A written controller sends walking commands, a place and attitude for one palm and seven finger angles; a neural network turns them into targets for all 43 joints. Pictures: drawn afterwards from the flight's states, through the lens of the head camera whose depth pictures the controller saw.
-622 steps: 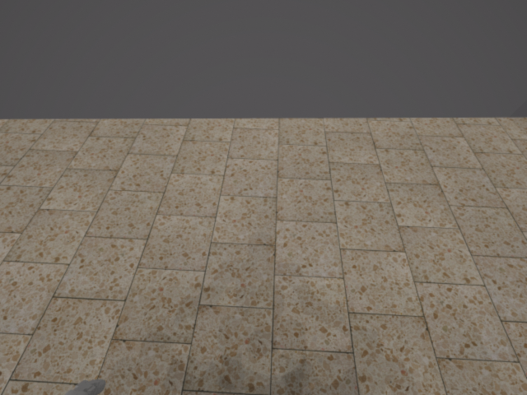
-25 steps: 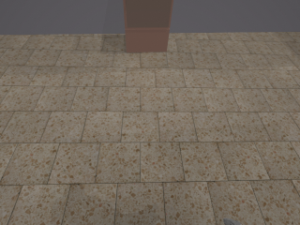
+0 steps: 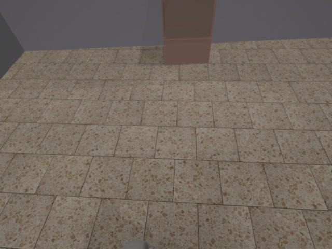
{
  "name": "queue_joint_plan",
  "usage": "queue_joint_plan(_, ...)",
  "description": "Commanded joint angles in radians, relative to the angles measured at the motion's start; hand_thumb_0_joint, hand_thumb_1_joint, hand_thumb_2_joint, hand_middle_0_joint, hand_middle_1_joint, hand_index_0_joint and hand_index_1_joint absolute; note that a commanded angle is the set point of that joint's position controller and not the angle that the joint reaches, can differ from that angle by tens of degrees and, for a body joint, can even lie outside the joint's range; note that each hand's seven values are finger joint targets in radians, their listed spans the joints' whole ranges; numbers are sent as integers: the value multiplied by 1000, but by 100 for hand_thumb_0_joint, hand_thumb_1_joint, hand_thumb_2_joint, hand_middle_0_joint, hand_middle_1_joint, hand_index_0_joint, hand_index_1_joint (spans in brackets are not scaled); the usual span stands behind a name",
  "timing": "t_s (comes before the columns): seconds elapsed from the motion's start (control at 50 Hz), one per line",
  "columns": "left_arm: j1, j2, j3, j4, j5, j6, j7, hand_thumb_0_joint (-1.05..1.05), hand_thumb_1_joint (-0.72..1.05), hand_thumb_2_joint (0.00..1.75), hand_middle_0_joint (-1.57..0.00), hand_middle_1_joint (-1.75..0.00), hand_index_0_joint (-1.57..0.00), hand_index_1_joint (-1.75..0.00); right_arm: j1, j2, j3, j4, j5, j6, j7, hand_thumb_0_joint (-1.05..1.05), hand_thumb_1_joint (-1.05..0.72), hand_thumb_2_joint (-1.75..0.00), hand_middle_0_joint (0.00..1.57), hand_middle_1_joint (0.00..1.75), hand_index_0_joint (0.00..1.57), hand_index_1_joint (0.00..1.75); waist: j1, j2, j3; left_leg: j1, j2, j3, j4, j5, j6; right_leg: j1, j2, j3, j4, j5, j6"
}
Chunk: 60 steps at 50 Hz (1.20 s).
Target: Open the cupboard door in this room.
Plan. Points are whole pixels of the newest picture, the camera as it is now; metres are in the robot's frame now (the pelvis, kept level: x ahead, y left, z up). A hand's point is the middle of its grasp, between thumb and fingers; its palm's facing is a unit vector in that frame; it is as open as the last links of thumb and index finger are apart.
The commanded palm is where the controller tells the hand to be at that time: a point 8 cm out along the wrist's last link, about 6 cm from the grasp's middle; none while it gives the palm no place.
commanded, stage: turn or walk to find it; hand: left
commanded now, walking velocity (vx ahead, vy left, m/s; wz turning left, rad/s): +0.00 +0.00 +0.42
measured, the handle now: out of the picture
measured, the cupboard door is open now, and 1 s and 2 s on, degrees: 0 0 0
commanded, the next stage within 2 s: stand and wait in 0.18 s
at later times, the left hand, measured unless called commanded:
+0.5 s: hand out of the picture -0.01 +0.25 -0.17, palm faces +0.14 -0.96 -0.25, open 7.4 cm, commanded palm none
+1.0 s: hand out of the picture -0.04 +0.19 -0.17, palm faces +0.18 -0.97 -0.19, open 7.4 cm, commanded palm none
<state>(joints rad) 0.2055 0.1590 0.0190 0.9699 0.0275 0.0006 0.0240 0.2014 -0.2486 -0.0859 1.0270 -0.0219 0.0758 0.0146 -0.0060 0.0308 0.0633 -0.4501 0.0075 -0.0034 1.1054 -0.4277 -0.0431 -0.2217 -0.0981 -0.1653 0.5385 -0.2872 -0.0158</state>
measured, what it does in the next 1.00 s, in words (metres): steps on the spot: left foot, then right foot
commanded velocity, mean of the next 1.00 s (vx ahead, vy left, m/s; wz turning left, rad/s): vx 0.00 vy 0.00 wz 0.11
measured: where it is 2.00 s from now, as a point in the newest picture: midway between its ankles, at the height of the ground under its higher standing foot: outside the picture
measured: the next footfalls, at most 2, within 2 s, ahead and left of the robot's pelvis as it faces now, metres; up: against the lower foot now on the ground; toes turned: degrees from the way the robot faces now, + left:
left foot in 0.22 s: +0.01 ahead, +0.16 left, +0.00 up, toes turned +10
right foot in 0.56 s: +0.03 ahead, -0.08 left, +0.00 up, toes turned +1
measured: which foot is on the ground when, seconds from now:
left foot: up 0.00-0.20, down 0.22-1.00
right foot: down 0.00-0.22, up 0.24-0.54, down 0.56-1.00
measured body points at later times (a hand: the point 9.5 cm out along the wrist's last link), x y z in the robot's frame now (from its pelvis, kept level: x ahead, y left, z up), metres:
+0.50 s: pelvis -0.02 +0.04 +0.00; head +0.00 +0.05 +0.45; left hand -0.02 +0.30 -0.15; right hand +0.08 -0.18 -0.15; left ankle -0.03 +0.15 -0.74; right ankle -0.02 -0.09 -0.71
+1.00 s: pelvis -0.02 +0.02 +0.00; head -0.01 +0.02 +0.45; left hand -0.05 +0.24 -0.16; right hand -0.02 -0.20 -0.16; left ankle -0.03 +0.15 -0.74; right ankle -0.01 -0.08 -0.74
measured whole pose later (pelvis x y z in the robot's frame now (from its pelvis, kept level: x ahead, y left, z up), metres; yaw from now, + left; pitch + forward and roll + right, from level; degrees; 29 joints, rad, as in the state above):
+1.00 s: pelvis -0.02 +0.02 +0.00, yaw +8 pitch -2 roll +0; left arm 0.26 0.14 0.00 1.13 0.00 0.00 0.03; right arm 0.31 -0.14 -0.02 1.16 -0.02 0.02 -0.02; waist 0.00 0.01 0.04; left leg -0.20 0.04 0.03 0.47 -0.24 -0.03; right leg -0.18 -0.03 -0.13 0.48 -0.27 -0.02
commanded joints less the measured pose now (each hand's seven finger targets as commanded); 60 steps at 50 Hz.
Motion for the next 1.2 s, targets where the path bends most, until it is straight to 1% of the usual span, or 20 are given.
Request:
queue_joint_plan(0.0, 40, 233, 62, -56, 3, -8, 12, 0, 90, 90, -20, -30, -20, -30, -45, -40, 3, -89, 5, -23, 2, 0, -90, -90, 20, 30, 20, 30, 35, -198, -22, -26, 30, 30, -94, -20, -15, 48, -251, 155, -223, 239, -107)
queue_joint_plan(0.1, 53, 272, 78, -47, 5, 2, 9, 0, 90, 90, -20, -30, -20, -30, -45, -32, 16, -107, 14, -42, -1, 0, -90, -90, 20, 30, 20, 30, 46, -225, -68, 79, 28, 88, -352, -29, -6, 76, -276, 133, -142, 340, -116)
queue_joint_plan(0.14, 29, 269, 78, -46, -4, 8, 6, 0, 90, 90, -20, -30, -20, -30, 23, -42, 16, -95, 12, -51, -3, 0, -90, -90, 20, 30, 20, 30, 6, -184, -98, 200, 24, 105, -552, 117, 1, 44, -249, 72, -45, 311, -60)
queue_joint_plan(0.16, 27, 248, 75, -56, -13, 17, 3, 0, 90, 90, -20, -30, -20, -30, 64, -72, 9, -87, 10, -59, -1, 0, -90, -90, 20, 30, 20, 30, -15, -96, -116, 310, 49, 67, -673, 226, 15, -41, -214, 32, 52, 219, -8)
queue_joint_plan(0.18, 45, 185, 65, -80, -20, 26, -2, 0, 90, 90, -20, -30, -20, -30, 77, -162, -9, -93, 2, -69, -5, 0, -90, -90, 20, 30, 20, 30, -20, 171, -111, 395, 255, -233, -767, 359, 99, -248, -82, -18, 238, -55, 66)
queue_joint_plan(0.2, -4, 139, 44, -111, -14, 29, -4, 0, 90, 90, -20, -30, -20, -30, 112, -228, -20, -92, 0, -65, -11, 0, -90, -90, 20, 30, 20, 30, -46, 281, -86, 335, 402, -370, -836, 489, 197, -312, -16, 27, 395, -339, 84)
queue_joint_plan(0.24, -52, 141, 45, -87, -12, 41, 0, 0, 90, 90, -20, -30, -20, -30, 70, -186, -10, -77, -2, -71, -34, 0, -90, -90, 20, 30, 20, 30, -31, 232, -87, 273, 350, -318, -840, 386, 206, -313, -23, 146, 533, -258, 76)
queue_joint_plan(0.28, -15, 145, 45, -36, -10, 35, -10, 0, 90, 90, -20, -30, -20, -30, -14, -118, 16, -83, -1, -78, -38, 0, -90, -90, 20, 30, 20, 30, 7, 150, -43, 242, 266, -190, -829, 405, 188, -285, -15, 150, 554, -150, 74)
queue_joint_plan(0.32, 21, 132, 37, -7, -12, 31, -11, 0, 90, 90, -20, -30, -20, -30, -11, -104, 22, -72, 4, -86, -41, 0, -90, -90, 20, 30, 20, 30, 13, 126, -71, 303, 238, -126, -811, 525, 188, -261, -3, 141, 505, -128, 78)
queue_joint_plan(0.42, 10, 96, 14, 13, -14, 24, -4, 0, 90, 90, -20, -30, -20, -30, 38, -95, 15, -30, 2, -84, -44, 0, -90, -90, 20, 30, 20, 30, -13, 88, -87, 369, 256, -118, -776, 635, 208, -165, 15, 117, 244, -170, 79)
queue_joint_plan(0.46, 50, 87, 6, 34, -15, 16, -2, 0, 90, 90, -20, -30, -20, -30, 25, -94, 18, -17, 3, -81, -43, 0, -90, -90, 20, 30, 20, 30, 1, 93, -82, 354, 242, -120, -760, 620, 196, -98, 28, 103, 101, -126, 73)
queue_joint_plan(0.5, 125, 89, 4, 74, -13, 5, 4, 0, 90, 90, -20, -30, -20, -30, 12, -77, 21, -6, 11, -82, -41, 0, -90, -90, 20, 30, 20, 30, 29, 71, -93, 303, 199, -85, -704, 530, 147, 36, 28, 88, -106, 66, 70)
queue_joint_plan(0.52, 143, 116, 3, 87, -10, -6, 9, 0, 90, 90, -20, -30, -20, -30, 21, -45, 27, -1, 18, -85, -38, 0, -90, -90, 20, 30, 20, 30, 29, 3, -91, 258, 153, -52, -656, 439, 101, 98, -13, 139, -186, 164, 57)
queue_joint_plan(0.54, 123, 154, 6, 88, -8, -15, 13, 0, 90, 90, -20, -30, -20, -30, 37, -7, 33, -1, 25, -83, -34, 0, -90, -90, 20, 30, 20, 30, 7, -100, -76, 194, 99, -11, -623, 310, 59, 123, -110, 252, -207, 242, 18)
queue_joint_plan(0.58, 81, 196, 18, 81, -12, -23, 9, 0, 90, 90, -20, -30, -20, -30, 24, 9, 42, 0, 13, -63, -34, 0, -90, -90, 20, 30, 20, 30, 5, -312, -3, 199, 32, 34, -602, 73, 24, -22, -192, 349, -278, 165, -72)
queue_joint_plan(0.64, 56, 143, 7, 95, -16, -20, 9, 0, 90, 90, -20, -30, -20, -30, 73, 12, 49, 45, 9, -68, -37, 0, -90, -90, 20, 30, 20, 30, -19, -173, 16, 281, 56, 22, -655, 222, 33, -63, -128, 270, -233, 191, -65)
queue_joint_plan(0.74, 85, 108, -2, 121, -22, -14, 10, 0, 90, 90, -20, -30, -20, -30, 90, 10, 59, 84, 12, -81, -40, 0, -90, -90, 20, 30, 20, 30, 5, -32, 28, 290, 96, -7, -736, 299, 43, -37, -44, 200, -234, 52, -6)
queue_joint_plan(0.82, 100, 115, 7, 129, -26, -13, 14, 0, 90, 90, -20, -30, -20, -30, 111, 9, 61, 93, 11, -83, -44, 0, -90, -90, 20, 30, 20, 30, 11, -27, -10, 251, 96, -12, -720, 353, 41, 49, -58, 172, -192, 152, -8)
queue_joint_plan(0.9, 105, 114, 13, 125, -25, -7, 15, 0, 90, 90, -20, -30, -20, -30, 114, 26, 57, 88, 10, -74, -44, 0, -90, -90, 20, 30, 20, 30, 11, -55, -8, 228, 79, -5, -681, 301, 37, 21, -85, 181, -206, 75, -21)
queue_joint_plan(1.18, 123, 73, 2, 140, -22, -7, 16, 0, 90, 90, -20, -30, -20, -30, 151, 35, 60, 102, 12, -86, -48, 0, -90, -90, 20, 30, 20, 30, 10, -15, 45, 201, 94, -46, -745, 269, 55, 14, -37, 146, -203, 32, 3)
